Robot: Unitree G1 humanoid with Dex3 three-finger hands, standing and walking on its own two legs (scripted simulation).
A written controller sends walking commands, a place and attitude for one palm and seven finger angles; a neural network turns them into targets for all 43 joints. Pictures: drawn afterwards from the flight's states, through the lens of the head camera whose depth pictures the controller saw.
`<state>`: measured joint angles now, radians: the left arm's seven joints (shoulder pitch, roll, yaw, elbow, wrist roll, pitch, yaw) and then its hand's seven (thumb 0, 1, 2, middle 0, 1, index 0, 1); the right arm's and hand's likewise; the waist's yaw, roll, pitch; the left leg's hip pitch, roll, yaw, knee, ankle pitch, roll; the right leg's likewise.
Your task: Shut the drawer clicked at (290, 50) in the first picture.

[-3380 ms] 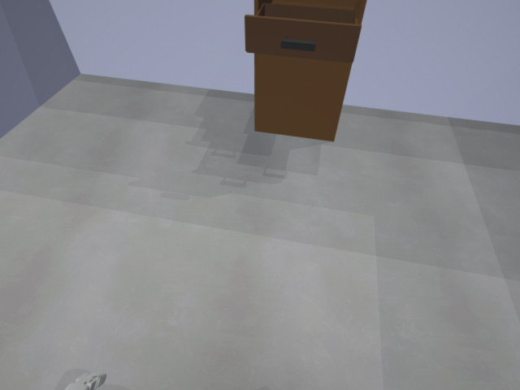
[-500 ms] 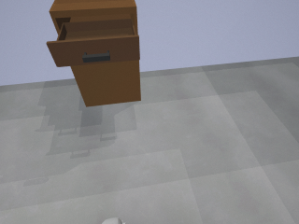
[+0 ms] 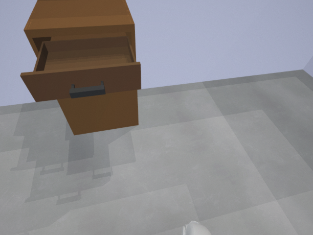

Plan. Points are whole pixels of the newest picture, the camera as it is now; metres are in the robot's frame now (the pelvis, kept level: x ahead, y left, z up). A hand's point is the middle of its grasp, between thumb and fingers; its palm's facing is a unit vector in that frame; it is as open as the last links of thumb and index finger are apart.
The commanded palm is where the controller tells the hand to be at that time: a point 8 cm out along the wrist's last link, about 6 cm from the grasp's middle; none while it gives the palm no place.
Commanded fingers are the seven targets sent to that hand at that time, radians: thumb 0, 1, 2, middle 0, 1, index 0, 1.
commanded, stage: walk to a spot facing it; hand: left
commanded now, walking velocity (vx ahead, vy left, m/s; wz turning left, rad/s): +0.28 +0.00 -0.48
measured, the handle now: (87, 88) +0.66 +0.33 -0.06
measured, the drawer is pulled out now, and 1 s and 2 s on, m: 0.30 0.30 0.30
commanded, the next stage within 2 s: turn to face it in 0.08 s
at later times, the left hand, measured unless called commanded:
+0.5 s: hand (129, 187) +0.29 +0.11 -0.16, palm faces +0.04 -0.98 -0.19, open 7.2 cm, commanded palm none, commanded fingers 0.00 0.90 0.90 -0.20 -0.30 -0.20 -0.30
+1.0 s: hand (103, 221) +0.19 +0.17 -0.17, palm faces +0.27 -0.92 -0.27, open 7.4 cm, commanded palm none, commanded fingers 0.00 0.90 0.90 -0.20 -0.30 -0.20 -0.30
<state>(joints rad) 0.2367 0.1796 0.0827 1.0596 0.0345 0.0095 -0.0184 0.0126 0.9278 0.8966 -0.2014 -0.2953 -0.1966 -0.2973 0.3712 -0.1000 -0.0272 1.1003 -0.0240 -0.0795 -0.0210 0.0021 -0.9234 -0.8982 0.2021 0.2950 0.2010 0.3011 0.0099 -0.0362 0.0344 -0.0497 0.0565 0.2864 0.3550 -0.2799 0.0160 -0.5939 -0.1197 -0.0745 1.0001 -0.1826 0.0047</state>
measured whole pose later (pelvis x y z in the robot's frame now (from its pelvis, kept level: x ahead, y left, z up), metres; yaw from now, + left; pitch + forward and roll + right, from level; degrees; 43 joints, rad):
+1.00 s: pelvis +0.20 -0.05 -0.01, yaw +12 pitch -1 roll +0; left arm 0.23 0.23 0.07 1.00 0.01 0.05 0.03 0.01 0.91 0.90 -0.20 -0.30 -0.20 -0.30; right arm 0.16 -0.18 -0.03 0.97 -0.02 0.03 -0.01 0.00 -0.91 -0.90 0.20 0.30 0.20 0.30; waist 0.01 0.01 0.08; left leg -0.26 0.02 0.07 0.49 -0.22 0.03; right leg -0.36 -0.08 -0.04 0.82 -0.45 0.06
